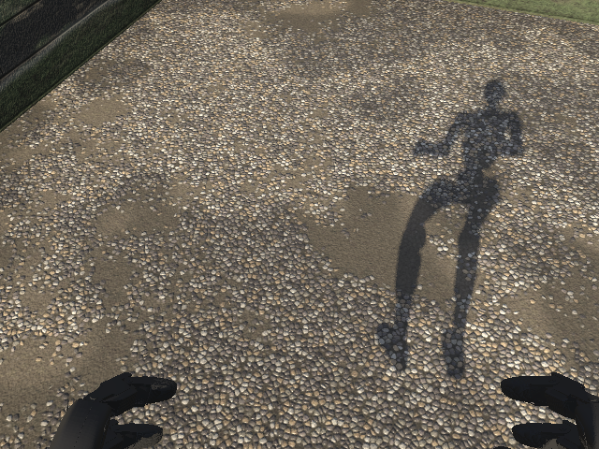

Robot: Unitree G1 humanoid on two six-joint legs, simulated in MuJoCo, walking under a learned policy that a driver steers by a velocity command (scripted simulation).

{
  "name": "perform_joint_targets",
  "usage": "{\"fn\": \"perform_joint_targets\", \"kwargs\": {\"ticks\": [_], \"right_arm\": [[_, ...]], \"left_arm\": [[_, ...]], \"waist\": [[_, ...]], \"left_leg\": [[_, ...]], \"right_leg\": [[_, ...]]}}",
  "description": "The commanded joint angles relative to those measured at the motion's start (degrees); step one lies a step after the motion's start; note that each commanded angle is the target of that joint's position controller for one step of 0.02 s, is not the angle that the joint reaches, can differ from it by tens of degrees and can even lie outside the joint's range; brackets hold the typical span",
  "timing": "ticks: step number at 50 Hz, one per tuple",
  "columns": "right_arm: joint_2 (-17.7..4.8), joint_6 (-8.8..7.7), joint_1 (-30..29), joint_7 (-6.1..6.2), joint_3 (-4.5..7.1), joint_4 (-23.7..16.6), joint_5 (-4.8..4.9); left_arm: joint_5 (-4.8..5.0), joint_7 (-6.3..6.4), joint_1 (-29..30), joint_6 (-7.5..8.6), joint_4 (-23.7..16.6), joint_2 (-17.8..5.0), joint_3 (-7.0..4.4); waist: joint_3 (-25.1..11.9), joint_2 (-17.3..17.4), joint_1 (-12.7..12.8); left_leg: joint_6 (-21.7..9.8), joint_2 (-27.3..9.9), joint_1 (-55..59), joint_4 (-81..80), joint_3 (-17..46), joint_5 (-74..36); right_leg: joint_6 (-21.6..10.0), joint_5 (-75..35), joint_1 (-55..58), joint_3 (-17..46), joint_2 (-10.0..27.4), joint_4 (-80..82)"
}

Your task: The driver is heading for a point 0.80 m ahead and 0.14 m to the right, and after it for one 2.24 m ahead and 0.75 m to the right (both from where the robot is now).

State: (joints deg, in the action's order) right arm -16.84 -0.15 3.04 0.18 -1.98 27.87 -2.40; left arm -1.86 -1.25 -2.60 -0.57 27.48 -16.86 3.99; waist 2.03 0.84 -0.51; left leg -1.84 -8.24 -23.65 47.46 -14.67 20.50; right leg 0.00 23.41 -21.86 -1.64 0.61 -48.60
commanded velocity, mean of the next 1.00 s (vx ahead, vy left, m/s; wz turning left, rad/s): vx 0.26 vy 0.00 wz -0.25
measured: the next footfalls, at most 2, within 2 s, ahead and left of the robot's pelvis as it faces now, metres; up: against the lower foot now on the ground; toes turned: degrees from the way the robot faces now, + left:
left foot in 0.28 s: +0.10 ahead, +0.12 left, +0.00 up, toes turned -21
right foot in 0.60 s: -0.07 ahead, -0.12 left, +0.00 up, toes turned -26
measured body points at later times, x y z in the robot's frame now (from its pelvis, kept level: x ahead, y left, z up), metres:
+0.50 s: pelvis -0.05 +0.03 +0.03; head -0.05 +0.02 +0.48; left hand +0.22 +0.23 -0.03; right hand -0.03 -0.28 -0.06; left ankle +0.07 +0.14 -0.70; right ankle -0.10 -0.09 -0.62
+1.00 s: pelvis -0.12 +0.03 +0.03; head -0.10 +0.05 +0.48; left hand +0.13 +0.23 -0.07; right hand -0.09 -0.27 -0.07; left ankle -0.12 +0.14 -0.69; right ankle -0.11 -0.10 -0.70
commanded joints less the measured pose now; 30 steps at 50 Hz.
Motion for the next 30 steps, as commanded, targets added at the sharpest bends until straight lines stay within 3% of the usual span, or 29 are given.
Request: {"fn": "perform_joint_targets", "kwargs": {"ticks": [1, 2, 3, 4, 5, 6, 7, 9, 11, 12, 13, 14, 15, 16, 17, 18, 20, 21, 23, 24, 25, 26, 27, 29, 30], "right_arm": [[-6.3, -0.35, -5.9, 0.78, 1.44, -9.2, -1.63], [-8.1, -0.55, -8.4, 0.52, 1.83, -10.6, -0.91], [-9.8, -0.51, -10.1, 0.29, 2.66, -10.6, -0.27], [-10.6, 0.09, -8.4, 0.09, 3.1, -9.9, 0.27], [-10.6, 0.54, -6.4, 0.25, 3.23, -9.2, -0.26], [-8.5, 0.94, -5.1, 0.47, 2.43, -8.4, -0.53], [-7.1, 1.31, -5.6, 0.37, 1.91, -8.5, -0.66], [-4.2, 1.5, -6.6, -0.1, 1.05, -7.7, -0.63], [-4.5, 1.49, -5.7, -0.74, 1.42, -5.9, 0.33], [-6.1, 0.99, -3.6, -1.36, 1.88, -4.3, 0.72], [-6.0, 0.84, -0.7, -1.58, 2.42, -2.8, 0.46], [-6.7, 0.91, 2.9, -1.76, 2.77, -1.0, -0.1], [-8.9, 1.35, 5.6, -1.71, 3.42, 0.1, -1.13], [-10.2, 2.09, 8.5, -1.67, 3.69, 1.4, -2.98], [-11.3, 2.47, 7.2, -0.94, 4.53, 1.6, -3.07], [-10.5, 2.4, 3.1, -0.05, 4.46, 0.3, -2.29], [-8.7, 2.07, -3.5, 1.59, 4.05, -0.1, 0.62], [-8.3, 2.16, -4.4, 2.1, 4.03, 0.2, 1.41], [-8.4, 2.56, 0.4, 2.69, 4.51, 2.7, 1.04], [-8.8, 2.88, 3.3, 2.62, 4.75, 4.1, 0.82], [-9.3, 3.0, 3.6, 2.35, 5.3, 4.5, 1.33], [-8.8, 3.72, 5.1, 2.07, 5.33, 5.7, 1.46], [-8.6, 4.5, 6.4, 1.74, 5.31, 6.9, 1.8], [-4.6, 4.19, 7.4, 0.79, 3.38, 9.6, 2.98], [-4.1, 3.49, 7.4, -0.21, 3.16, 10.5, 3.02]], "left_arm": [[0.3, -1.8, 2.1, -0.55, -7.0, -12.7, -3.21], [-0.42, -2.02, 1.0, -1.07, -7.3, -14.6, -3.98], [-0.72, -1.99, 0.3, -1.15, -7.1, -14.3, -4.38], [0.06, -1.72, -0.4, -1.38, -6.9, -14.2, -4.79], [1.01, -1.2, 0.7, -1.73, -7.1, -14.0, -5.01], [0.78, 0.1, 0.3, -2.42, -7.2, -12.0, -4.89], [0.81, 0.87, 1.4, -3.31, -7.2, -11.3, -4.77], [0.89, 1.81, 1.3, -4.68, -6.9, -11.5, -5.68], [1.17, 2.0, 0.3, -5.64, -6.5, -12.4, -6.68], [0.97, 1.54, 1.4, -5.91, -7.0, -12.1, -6.54], [1.77, 1.28, 2.2, -6.0, -7.0, -12.8, -6.99], [2.35, 1.25, 2.8, -6.48, -7.1, -12.4, -6.9], [2.71, 0.86, 2.7, -6.65, -7.7, -10.4, -6.34], [3.06, 0.32, 2.5, -6.52, -7.8, -8.0, -5.42], [3.95, 0.12, 0.5, -5.35, -6.7, -9.2, -6.33], [4.52, 0.25, -1.8, -4.61, -4.9, -12.8, -7.98], [4.32, 1.62, -8.5, -5.51, -2.1, -14.0, -9.54], [4.27, 2.05, -10.3, -6.03, -1.5, -12.6, -9.17], [3.73, 2.25, -8.8, -6.73, -2.2, -7.4, -7.28], [3.36, 1.88, -7.3, -6.48, -2.7, -4.8, -6.09], [3.53, 1.78, -7.0, -5.88, -2.5, -3.3, -5.28], [3.11, 1.5, -6.4, -5.28, -2.1, -1.8, -4.2], [2.46, 1.36, -8.1, -4.88, -0.9, -1.2, -3.83], [0.56, 0.78, -15.6, -4.62, 3.7, -0.2, -3.87], [-1.0, 0.45, -17.9, -4.87, 4.0, -1.6, -4.03]], "waist": [[-7.8, -17.3, 0.3], [-7.8, -18.7, 2.0], [-8.2, -14.3, 2.5], [-9.8, -11.1, 1.5], [-10.2, -8.9, 0.5], [-13.4, -8.0, 1.2], [-11.8, -6.9, 0.2], [-11.1, -6.9, 0.6], [-10.7, -7.8, 1.7], [-11.5, -6.7, 1.7], [-11.4, -7.1, 0.3], [-11.0, -5.8, -0.7], [-9.8, -0.6, -0.9], [-6.1, 8.7, -1.3], [-3.7, 14.9, -0.8], [-1.8, 12.0, 1.2], [-0.2, 8.4, 5.2], [0.0, 6.4, 5.7], [-2.4, 2.9, 3.5], [-4.1, 1.9, 2.1], [-5.1, 1.9, 1.4], [-5.8, 2.9, -0.1], [-6.9, 4.6, -0.5], [-8.6, 5.6, 2.1], [-8.6, 3.1, 2.4]], "left_leg": [[3.9, 2.3, -10.1, 7.4, 7.5, 3.2], [5.9, 5.0, -16.8, 14.2, 11.9, 14.7], [6.7, 7.2, -20.4, 20.4, 15.6, 16.9], [7.3, 7.6, -22.0, 24.5, 17.8, 16.5], [7.8, 7.2, -23.2, 25.6, 19.2, 14.3], [7.3, 7.0, -20.3, 22.3, 20.7, 10.4], [6.8, 7.0, -18.7, 16.5, 20.7, 8.5], [5.2, 8.2, -11.2, 3.6, 19.8, 7.8], [3.8, 10.4, -4.7, -5.0, 19.0, 5.8], [3.1, 10.6, 0.2, -8.4, 19.4, 1.0], [1.8, 11.2, 6.2, -13.9, 18.5, -4.3], [-0.1, 9.2, 14.4, -16.9, 19.3, -7.8], [-3.8, 3.3, 20.5, -19.0, 24.2, -2.8], [-9.0, -4.2, 17.1, -27.0, 32.2, 4.1], [-12.6, -10.3, 12.4, -33.5, 39.0, 5.7], [-13.3, -11.6, 6.7, -34.9, 37.9, 3.0], [-10.9, -9.1, 1.8, -34.9, 28.6, -6.1], [-9.8, -8.7, 2.7, -33.8, 25.1, -9.6], [-9.1, -6.4, 6.4, -31.9, 20.9, -10.2], [-9.4, -5.5, 8.7, -30.8, 20.1, -8.1], [-9.1, -4.6, 9.5, -30.0, 19.3, -6.7], [-10.2, -4.9, 9.6, -30.4, 20.1, -3.7], [-10.5, -5.2, 10.1, -30.6, 21.6, 0.3], [-6.8, -3.3, 2.8, -31.9, 21.5, 8.2], [-2.6, -0.2, -0.9, -27.2, 20.1, 5.1]], "right_leg": [[-10.4, -39.7, 8.9, 22.0, 6.7, 14.8], [-16.3, -37.9, 9.9, 32.1, 12.8, 20.5], [-18.5, -41.2, 10.4, 33.6, 14.1, 21.2], [-18.5, -41.8, 11.9, 32.0, 13.3, 19.5], [-17.7, -42.2, 11.9, 30.2, 12.4, 17.4], [-15.7, -35.7, 11.9, 29.6, 10.6, 16.7], [-13.6, -30.0, 10.2, 27.9, 8.4, 17.8], [-11.4, -18.9, 7.8, 28.1, 5.4, 21.2], [-11.3, -9.2, 6.6, 30.1, 4.2, 24.3], [-10.6, -2.1, 5.0, 32.0, 4.1, 25.4], [-9.4, 3.6, 2.0, 31.7, 2.8, 25.8], [-7.6, 8.2, -3.4, 31.7, 1.8, 25.0], [-4.9, 12.3, -12.8, 27.0, -0.5, 20.0], [-1.8, 14.5, -17.1, 17.5, -4.7, 8.0], [0.6, 8.9, -16.8, 10.1, -6.2, -8.4], [2.2, 6.4, -16.0, 8.9, -3.7, -20.1], [4.8, 4.1, -15.3, 7.2, -1.8, -33.6], [5.0, 3.7, -16.1, 7.6, -0.5, -33.2], [4.3, 3.2, -14.4, 6.3, 1.0, -24.2], [3.5, 5.7, -12.4, 5.7, 1.1, -16.9], [2.5, 7.3, -8.8, 5.2, 1.0, -6.7], [1.6, 9.0, -5.0, 3.9, 0.7, 2.1], [0.9, 6.5, -0.9, 2.3, -0.2, 10.5], [-0.9, -7.5, 16.4, 0.5, -1.8, 26.9], [-1.6, -11.2, 21.5, 6.0, 2.7, 24.9]]}}
Velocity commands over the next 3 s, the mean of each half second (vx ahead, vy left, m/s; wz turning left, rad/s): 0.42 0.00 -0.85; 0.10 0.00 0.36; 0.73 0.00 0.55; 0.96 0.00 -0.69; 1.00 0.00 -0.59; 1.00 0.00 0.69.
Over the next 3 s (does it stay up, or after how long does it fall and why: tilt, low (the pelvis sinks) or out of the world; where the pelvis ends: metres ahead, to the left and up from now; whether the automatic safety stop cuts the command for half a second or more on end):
stays up -0.02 0.10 0.03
